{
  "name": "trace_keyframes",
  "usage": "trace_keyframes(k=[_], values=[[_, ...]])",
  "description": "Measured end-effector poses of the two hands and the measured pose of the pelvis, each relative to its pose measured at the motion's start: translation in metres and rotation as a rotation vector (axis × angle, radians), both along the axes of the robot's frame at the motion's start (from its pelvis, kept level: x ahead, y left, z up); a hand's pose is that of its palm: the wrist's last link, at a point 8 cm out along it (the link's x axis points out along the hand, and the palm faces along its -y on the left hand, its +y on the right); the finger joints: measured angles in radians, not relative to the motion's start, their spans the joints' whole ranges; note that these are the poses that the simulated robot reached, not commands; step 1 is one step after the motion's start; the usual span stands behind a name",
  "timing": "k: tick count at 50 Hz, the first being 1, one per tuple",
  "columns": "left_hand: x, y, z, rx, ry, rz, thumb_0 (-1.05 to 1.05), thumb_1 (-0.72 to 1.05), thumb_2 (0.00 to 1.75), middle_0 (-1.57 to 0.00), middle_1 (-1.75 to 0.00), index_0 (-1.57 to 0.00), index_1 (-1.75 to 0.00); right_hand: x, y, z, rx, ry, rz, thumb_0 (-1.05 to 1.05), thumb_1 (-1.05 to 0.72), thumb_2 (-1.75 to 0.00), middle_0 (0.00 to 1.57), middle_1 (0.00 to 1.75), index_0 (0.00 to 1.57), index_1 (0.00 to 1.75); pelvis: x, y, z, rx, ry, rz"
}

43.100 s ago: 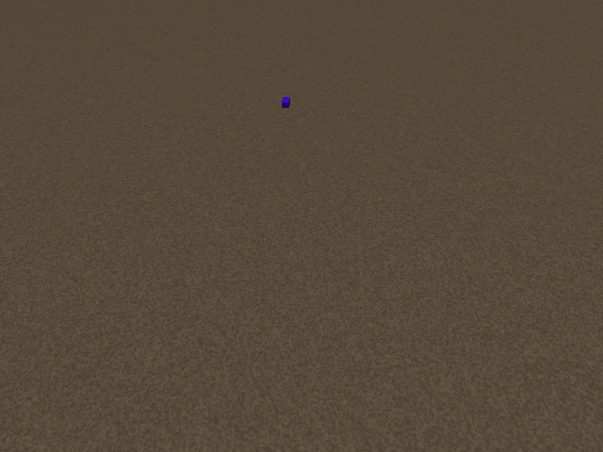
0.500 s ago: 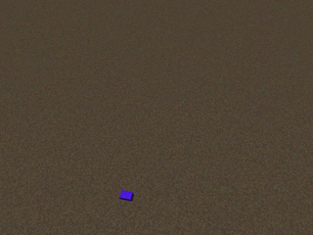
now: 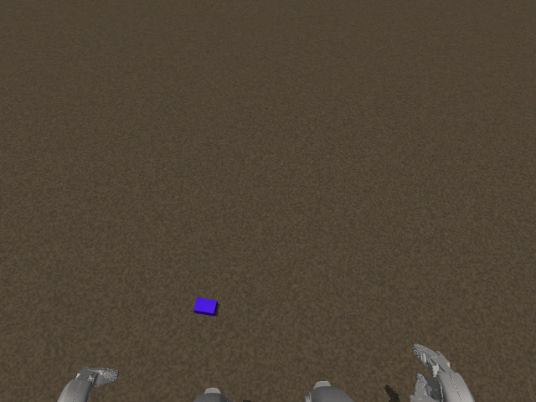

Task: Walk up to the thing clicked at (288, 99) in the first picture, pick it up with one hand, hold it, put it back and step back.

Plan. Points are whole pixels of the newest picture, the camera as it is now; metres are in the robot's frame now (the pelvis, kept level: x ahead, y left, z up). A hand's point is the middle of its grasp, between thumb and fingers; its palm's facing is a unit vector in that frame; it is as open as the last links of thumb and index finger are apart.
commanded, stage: rise first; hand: left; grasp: from above
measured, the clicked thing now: (205, 306) +0.48 +0.20 -0.70
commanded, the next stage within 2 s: none
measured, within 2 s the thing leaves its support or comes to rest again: neither
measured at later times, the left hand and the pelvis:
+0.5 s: hand out of the picture +0.15 +0.26 -0.23, palm faces -0.30 -0.79 -0.53, open 13.4 cm; pelvis -0.02 +0.00 -0.09, yaw +0 degrees
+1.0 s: hand (158, 341) +0.31 +0.27 -0.42, palm faces -0.52 -0.31 -0.80, open 12.5 cm; pelvis -0.08 +0.00 -0.28, yaw -2 degrees
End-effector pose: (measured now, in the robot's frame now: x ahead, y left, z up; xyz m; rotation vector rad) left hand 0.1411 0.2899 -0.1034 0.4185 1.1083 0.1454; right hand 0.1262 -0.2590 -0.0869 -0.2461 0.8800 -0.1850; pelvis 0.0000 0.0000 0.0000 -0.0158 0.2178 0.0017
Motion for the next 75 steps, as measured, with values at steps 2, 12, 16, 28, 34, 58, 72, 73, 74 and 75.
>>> trace_keyframes(k=[2, 12, 16, 28, 34, 58, 72, 73, 74, 75], values=[[-0.002, 0.0, -0.004, 0.005, -0.003, -0.012, 0.0, -0.44, 0.93, -0.2, -0.95, -0.18, -0.96, 0.006, 0.002, -0.003, -0.006, -0.018, 0.008, 0.01, -0.93, -0.91, 0.21, 0.3, 0.2, 0.3, -0.001, 0.001, -0.006, -0.004, 0.012, 0.001], [-0.01, 0.0, -0.02, 0.034, 0.002, -0.06, 0.0, -0.45, 0.9, -0.22, -0.92, -0.21, -0.93, 0.028, 0.015, -0.016, -0.009, -0.104, 0.051, 0.01, -0.94, -0.91, 0.21, 0.3, 0.2, 0.3, -0.004, 0.004, -0.029, -0.018, 0.071, 0.006], [-0.01, 0.0, -0.026, 0.046, -0.001, -0.08, 0.0, -0.44, 0.88, -0.24, -0.91, -0.23, -0.92, 0.031, 0.019, -0.023, -0.007, -0.124, 0.063, 0.01, -0.95, -0.91, 0.21, 0.3, 0.2, 0.3, -0.006, 0.005, -0.039, -0.022, 0.092, 0.008], [0.039, 0.007, -0.106, 0.191, -0.06, -0.349, 0.0, -0.42, 0.86, -0.27, -0.87, -0.26, -0.88, 0.024, 0.008, -0.101, -0.027, -0.11, 0.125, 0.01, -0.94, -0.91, 0.21, 0.3, 0.2, 0.3, -0.028, 0.003, -0.113, -0.014, 0.234, 0.008], [0.086, 0.002, -0.156, 0.291, -0.151, -0.513, 0.0, -0.38, 0.85, -0.29, -0.86, -0.28, -0.87, 0.008, -0.006, -0.17, -0.032, -0.026, 0.109, 0.01, -0.93, -0.91, 0.21, 0.3, 0.2, 0.3, -0.041, -0.001, -0.167, -0.009, 0.311, 0.003], [0.206, -0.006, -0.297, 0.527, -0.294, -0.996, 0.0, -0.27, 0.82, -0.28, -0.84, -0.29, -0.83, -0.146, -0.019, -0.339, -0.046, 0.452, 0.001, 0.01, -0.9, -0.9, 0.21, 0.3, 0.2, 0.3, -0.086, 0.003, -0.32, -0.053, 0.366, -0.023], [0.245, -0.009, -0.341, 0.615, -0.348, -1.117, 0.0, -0.32, 0.91, -0.22, -0.79, -0.2, -0.8, -0.189, -0.006, -0.359, -0.085, 0.583, -0.035, 0.0, -0.87, -0.89, 0.21, 0.3, 0.2, 0.3, -0.091, 0.016, -0.36, -0.098, 0.351, -0.033], [0.248, -0.009, -0.343, 0.618, -0.348, -1.123, 0.0, -0.33, 0.91, -0.21, -0.78, -0.2, -0.8, -0.19, -0.005, -0.36, -0.087, 0.589, -0.035, 0.0, -0.87, -0.89, 0.21, 0.3, 0.2, 0.3, -0.091, 0.016, -0.362, -0.1, 0.351, -0.033], [0.25, -0.009, -0.346, 0.621, -0.346, -1.131, 0.0, -0.34, 0.92, -0.21, -0.78, -0.19, -0.8, -0.191, -0.003, -0.361, -0.088, 0.595, -0.034, 0.0, -0.87, -0.89, 0.21, 0.3, 0.2, 0.3, -0.091, 0.017, -0.363, -0.103, 0.351, -0.034], [0.252, -0.01, -0.348, 0.622, -0.344, -1.139, 0.0, -0.34, 0.92, -0.2, -0.78, -0.19, -0.8, -0.192, -0.002, -0.362, -0.089, 0.6, -0.033, 0.0, -0.88, -0.89, 0.21, 0.3, 0.2, 0.3, -0.091, 0.018, -0.365, -0.105, 0.351, -0.034]])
